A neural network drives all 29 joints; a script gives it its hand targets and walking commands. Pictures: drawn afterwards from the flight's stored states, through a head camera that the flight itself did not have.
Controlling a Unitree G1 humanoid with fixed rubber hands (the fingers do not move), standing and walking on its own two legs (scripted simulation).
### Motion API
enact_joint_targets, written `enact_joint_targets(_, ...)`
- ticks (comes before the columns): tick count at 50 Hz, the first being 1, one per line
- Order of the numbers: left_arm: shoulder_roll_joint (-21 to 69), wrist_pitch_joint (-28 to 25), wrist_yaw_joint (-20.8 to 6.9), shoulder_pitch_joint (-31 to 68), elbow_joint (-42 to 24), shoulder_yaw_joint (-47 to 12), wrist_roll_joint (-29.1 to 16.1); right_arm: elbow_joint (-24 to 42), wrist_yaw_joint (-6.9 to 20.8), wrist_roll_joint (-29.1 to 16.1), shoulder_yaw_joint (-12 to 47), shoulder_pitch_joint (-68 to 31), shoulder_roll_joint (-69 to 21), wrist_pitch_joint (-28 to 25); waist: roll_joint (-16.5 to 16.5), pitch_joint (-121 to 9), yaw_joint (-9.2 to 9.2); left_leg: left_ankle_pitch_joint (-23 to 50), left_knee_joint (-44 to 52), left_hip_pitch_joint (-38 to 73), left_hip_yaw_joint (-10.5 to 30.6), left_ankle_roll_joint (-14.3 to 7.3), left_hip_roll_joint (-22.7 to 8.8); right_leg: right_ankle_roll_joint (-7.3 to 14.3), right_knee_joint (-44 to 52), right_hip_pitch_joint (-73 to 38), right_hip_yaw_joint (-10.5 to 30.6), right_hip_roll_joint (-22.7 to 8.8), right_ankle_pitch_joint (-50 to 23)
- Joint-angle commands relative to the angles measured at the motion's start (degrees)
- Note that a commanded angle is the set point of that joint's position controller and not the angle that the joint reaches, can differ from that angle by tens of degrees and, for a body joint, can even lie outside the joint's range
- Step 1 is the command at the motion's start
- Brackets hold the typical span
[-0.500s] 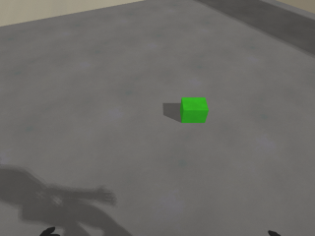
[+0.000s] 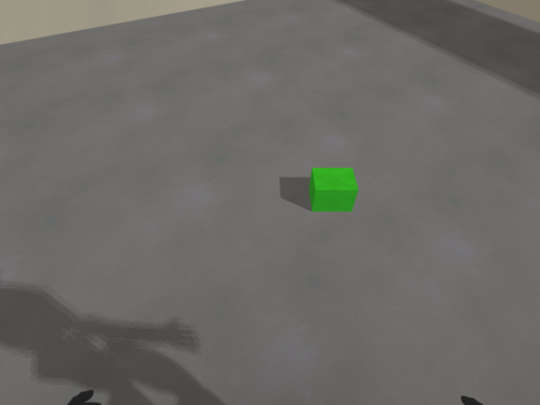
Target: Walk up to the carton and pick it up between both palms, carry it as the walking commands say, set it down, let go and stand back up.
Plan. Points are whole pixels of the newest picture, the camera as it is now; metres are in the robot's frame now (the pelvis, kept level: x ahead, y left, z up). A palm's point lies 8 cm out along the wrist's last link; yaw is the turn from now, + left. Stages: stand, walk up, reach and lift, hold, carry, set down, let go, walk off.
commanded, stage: stand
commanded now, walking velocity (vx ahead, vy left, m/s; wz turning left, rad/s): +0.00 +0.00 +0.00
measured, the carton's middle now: (332, 189) +1.19 -0.29 -0.71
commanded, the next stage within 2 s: walk up in 0.18 s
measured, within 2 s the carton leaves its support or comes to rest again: neither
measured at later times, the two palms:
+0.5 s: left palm out of the picture +0.13 +0.27 -0.11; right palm out of the picture +0.07 -0.32 -0.11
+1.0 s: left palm (158, 401) +0.16 +0.19 -0.12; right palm (443, 292) +0.36 -0.33 -0.12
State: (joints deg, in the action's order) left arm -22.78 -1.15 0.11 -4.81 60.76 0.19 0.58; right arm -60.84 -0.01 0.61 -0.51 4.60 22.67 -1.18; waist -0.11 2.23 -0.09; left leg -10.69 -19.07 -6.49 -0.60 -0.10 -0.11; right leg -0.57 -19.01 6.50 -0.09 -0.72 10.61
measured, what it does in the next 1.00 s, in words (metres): walks ahead: right foot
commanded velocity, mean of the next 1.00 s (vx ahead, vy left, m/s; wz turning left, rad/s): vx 0.34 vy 0.02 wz -0.12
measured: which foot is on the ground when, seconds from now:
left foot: down 0.00-0.64, up 0.66-1.00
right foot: down 0.00-0.36, up 0.38-0.64, down 0.66-1.00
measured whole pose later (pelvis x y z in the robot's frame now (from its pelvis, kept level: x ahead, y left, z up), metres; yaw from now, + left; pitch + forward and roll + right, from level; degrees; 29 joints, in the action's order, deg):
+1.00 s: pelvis +0.21 -0.08 -0.01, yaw -9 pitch +1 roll +1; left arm -13.2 -4.0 0.0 -28.0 57.2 2.5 1.4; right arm -50.2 4.4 1.2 -1.8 1.5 14.1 0.1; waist 1.4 3.2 -6.0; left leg -5.4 -39.2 -33.3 -5.5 2.3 -5.0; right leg -2.6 -13.5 -4.8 -3.2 -4.7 18.7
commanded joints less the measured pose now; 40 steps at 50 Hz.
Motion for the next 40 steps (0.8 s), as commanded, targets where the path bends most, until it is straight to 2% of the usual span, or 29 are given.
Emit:
enact_joint_targets(1,-9.9,-0.5,0.2,2.0,-2.4,1.7,0.0,2.4,-0.3,0.0,-1.7,-2.1,10.0,-0.5,0.1,-3.4,0.0,7.7,2.9,0.4,5.6,-1.6,-7.2,2.1,2.6,-0.4,5.2,-6.8,-7.7)
enact_joint_targets(18,-10.0,-0.4,0.3,1.7,-2.4,1.8,0.0,2.4,-0.3,0.0,-1.8,-1.9,10.1,-0.5,0.1,-3.4,0.0,8.4,3.1,0.7,5.6,-1.6,-7.3,2.0,2.9,-0.8,5.1,-6.9,-8.2)
enact_joint_targets(19,-6.0,2.4,-2.3,4.2,-6.5,4.5,0.4,1.2,-2.1,0.0,-4.1,14.2,8.0,2.0,-2.2,-1.5,3.35,-26.6,5.2,3.6,18.8,-6.2,-16.0,0.6,-14.6,15.3,-2.2,-1.4,22.3)
enact_joint_targets(20,-2.0,3.7,-3.4,6.9,-9.8,2.4,1.8,3.4,-1.7,0.9,-5.6,10.8,12.3,1.7,14.1,0.9,6.67,-37.7,15.0,9.2,25.7,-7.6,-26.2,0.5,-29.9,33.8,-0.4,-1.6,19.1)
enact_joint_targets(21,-1.1,3.9,-4.1,11.3,-11.8,3.1,2.3,5.2,-1.9,0.8,-5.5,8.9,11.2,1.3,9.8,2.8,5.95,-35.9,15.6,4.7,25.2,-6.6,-27.0,-0.3,-36.8,36.8,1.5,-4.1,14.0)
enact_joint_targets(22,-0.7,3.4,-4.4,8.4,-12.0,3.1,2.2,6.3,-2.0,0.4,-5.3,7.0,9.8,0.6,8.7,2.4,3.87,-30.9,14.2,3.0,20.9,-5.2,-25.0,-0.2,-37.8,35.4,2.6,-4.6,9.8)
enact_joint_targets(24,-0.5,1.9,-5.1,1.4,-10.0,3.2,2.1,6.8,-1.4,0.8,-4.8,8.0,7.4,-0.8,7.2,-0.1,1.6,-22.5,12.6,1.0,11.0,-3.9,-20.7,-0.9,-35.9,27.9,0.7,-4.0,6.1)
enact_joint_targets(25,-0.9,1.9,-5.4,0.0,-9.8,3.4,1.8,7.1,-1.0,0.9,-4.8,7.8,7.4,-1.2,7.7,-0.2,0.97,-20.3,12.7,-2.1,7.4,-3.5,-19.0,-1.1,-32.6,22.8,-0.6,-3.7,6.2)
enact_joint_targets(27,0.2,2.1,-5.5,0.1,-11.2,2.7,1.0,7.5,-0.2,1.4,-5.0,6.9,7.9,-1.5,10.9,1.0,0.49,-19.3,13.0,-7.6,2.7,-2.9,-17.2,-0.8,-23.7,13.8,-3.0,-3.0,7.1)
enact_joint_targets(28,0.7,2.1,-5.3,-0.2,-11.6,2.4,0.7,7.5,0.1,1.8,-5.1,6.5,8.0,-1.4,12.2,1.7,0.27,-19.3,12.3,-9.3,1.5,-3.2,-16.6,-0.7,-20.7,10.3,-4.8,-2.3,8.2)
enact_joint_targets(29,0.9,1.7,-4.8,-1.7,-11.8,2.3,0.7,7.1,0.5,2.0,-5.0,6.5,7.9,-1.1,15.4,1.7,-0.16,-21.0,10.8,-10.2,0.6,-4.1,-15.3,-0.7,-19.3,7.3,-6.9,-1.7,10.0)
enact_joint_targets(30,0.7,1.4,-4.0,-4.9,-11.2,2.4,0.7,6.7,0.8,2.1,-4.9,6.2,7.7,-0.5,14.9,1.6,-1.67,-23.6,7.5,-11.6,-0.9,-4.3,-13.4,-0.9,-15.8,3.3,-9.5,-0.5,8.7)
enact_joint_targets(31,0.1,0.9,-3.2,-9.4,-9.5,2.8,0.5,6.6,1.2,2.3,-4.6,6.4,6.7,-0.2,8.8,0.7,-3.77,-25.2,0.8,-13.7,-2.4,-4.2,-11.6,-0.7,-12.0,-2.3,-11.5,0.4,6.3)
enact_joint_targets(32,-1.6,0.1,-2.6,-16.6,-6.6,3.9,0.6,6.9,1.5,2.9,-3.9,7.4,4.2,-0.1,-0.3,-2.1,-6.29,-26.9,-11.5,-18.6,-3.7,-4.1,-9.2,0.2,-9.9,-11.0,-9.0,-2.3,7.0)
enact_joint_targets(33,-6.7,-0.7,-1.9,-26.4,-4.3,5.6,1.8,9.1,1.7,2.9,-2.3,4.9,0.2,-0.6,-14.6,-2.3,-10.37,-28.5,-33.5,-28.0,-6.0,-3.2,-4.9,2.7,-2.0,-15.8,7.7,-13.1,17.8)
enact_joint_targets(34,-11.2,-1.5,-0.9,-30.2,-4.8,6.0,2.2,13.9,1.7,2.6,-0.8,0.2,-3.7,-1.0,-18.6,0.2,-11.36,-26.9,-47.5,-41.1,-1.4,-2.1,-1.8,6.2,10.4,-14.0,34.8,-27.0,27.5)
enact_joint_targets(35,-12.2,-1.2,-0.7,-26.6,-6.2,5.8,1.6,14.0,1.6,2.0,-1.8,-0.3,-1.4,-0.8,-11.6,0.4,-9.04,-19.6,-50.2,-42.3,2.5,-2.3,-6.6,10.9,15.2,-9.2,41.1,-30.7,35.3)
enact_joint_targets(36,-9.8,-1.4,-0.9,-20.5,-8.1,5.4,1.5,12.7,1.9,1.6,-2.4,0.4,-0.1,-1.1,-8.6,3.1,-6.1,-13.2,-49.7,-40.8,3.4,-1.4,-8.7,11.3,15.0,-5.7,35.3,-26.9,33.3)
enact_joint_targets(37,-6.4,-1.9,-1.0,-16.3,-9.0,4.8,1.3,11.4,2.3,1.6,-2.9,2.4,0.1,-1.3,-5.6,5.1,-3.86,-7.7,-47.5,-38.0,3.4,0.2,-9.6,10.1,13.6,-3.1,27.1,-22.6,25.4)
enact_joint_targets(38,-3.4,-2.6,-0.9,-14.2,-9.5,4.5,0.9,10.7,2.7,1.7,-3.2,3.9,-0.4,-1.1,-4.2,4.9,-2.42,-4.1,-44.5,-34.6,2.9,1.5,-10.0,8.4,12.2,-2.3,19.8,-19.0,17.0)
enact_joint_targets(39,-1.6,-3.0,-0.8,-14.2,-9.2,4.3,0.8,10.2,3.1,1.7,-3.2,5.3,-1.5,-0.6,-5.0,4.4,-1.72,-2.4,-42.1,-31.9,1.5,2.3,-9.3,7.3,11.3,-1.0,14.7,-17.1,8.7)
enact_joint_targets(40,-0.7,-3.3,-0.8,-15.4,-8.7,4.1,0.7,10.2,3.3,1.6,-3.3,5.6,-2.1,-0.1,-5.9,3.9,-1.62,-1.2,-40.4,-30.7,0.3,2.8,-8.3,6.9,10.7,-1.0,11.2,-16.2,2.3)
